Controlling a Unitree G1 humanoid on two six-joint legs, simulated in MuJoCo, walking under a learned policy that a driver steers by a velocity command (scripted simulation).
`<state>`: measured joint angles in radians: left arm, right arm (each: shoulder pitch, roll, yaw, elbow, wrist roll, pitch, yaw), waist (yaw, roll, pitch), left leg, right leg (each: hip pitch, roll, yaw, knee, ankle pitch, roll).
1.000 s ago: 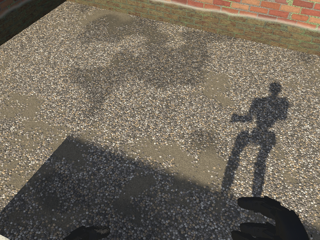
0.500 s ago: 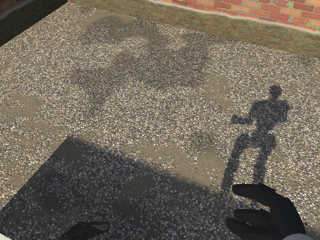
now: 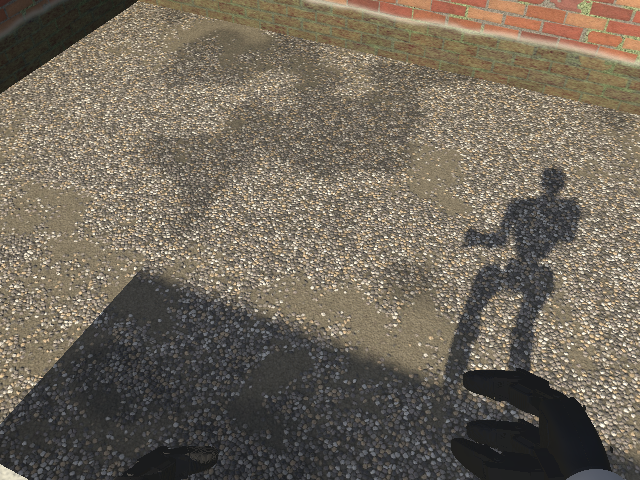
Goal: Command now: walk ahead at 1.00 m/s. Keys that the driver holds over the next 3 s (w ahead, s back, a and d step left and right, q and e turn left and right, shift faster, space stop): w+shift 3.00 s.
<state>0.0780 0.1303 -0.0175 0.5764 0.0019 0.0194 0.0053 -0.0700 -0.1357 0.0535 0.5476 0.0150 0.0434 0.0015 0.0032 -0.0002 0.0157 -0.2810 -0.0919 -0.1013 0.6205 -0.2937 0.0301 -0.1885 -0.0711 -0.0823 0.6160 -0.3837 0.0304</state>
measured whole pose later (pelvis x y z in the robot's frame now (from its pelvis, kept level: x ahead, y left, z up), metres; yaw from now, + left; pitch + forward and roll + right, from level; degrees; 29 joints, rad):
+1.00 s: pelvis +0.00 +0.01 +0.00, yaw +0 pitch -2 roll +0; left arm 0.08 0.13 -0.02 0.58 0.00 0.02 0.01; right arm -0.07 -0.13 0.06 0.54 0.02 0.04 0.01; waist 0.00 0.00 0.01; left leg -0.28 -0.09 -0.09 0.62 -0.29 0.04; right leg -0.19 -0.08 -0.08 0.61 -0.38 0.04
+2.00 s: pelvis +0.00 +0.01 +0.00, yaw +0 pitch -2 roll +0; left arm 0.08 0.12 -0.02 0.58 0.00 0.02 0.00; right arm -0.07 -0.13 0.06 0.54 0.02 0.04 0.01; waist 0.00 0.00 0.01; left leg -0.29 -0.09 -0.08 0.62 -0.28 0.04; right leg -0.19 -0.08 -0.08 0.61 -0.38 0.04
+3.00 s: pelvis +0.00 +0.01 +0.00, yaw +1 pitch -2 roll +0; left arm 0.09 0.13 -0.02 0.57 0.00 0.01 0.01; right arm -0.07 -0.14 0.05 0.54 0.02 0.03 0.01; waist 0.00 0.00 0.01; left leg -0.29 -0.09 -0.07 0.61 -0.28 0.04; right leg -0.19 -0.09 -0.08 0.61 -0.38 0.04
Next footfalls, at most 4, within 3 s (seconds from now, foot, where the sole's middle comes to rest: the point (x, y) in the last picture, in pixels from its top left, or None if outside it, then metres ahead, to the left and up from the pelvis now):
none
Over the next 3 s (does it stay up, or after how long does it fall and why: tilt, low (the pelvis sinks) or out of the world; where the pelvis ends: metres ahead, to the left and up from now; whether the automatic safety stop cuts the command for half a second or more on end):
stays up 0.00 0.01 0.00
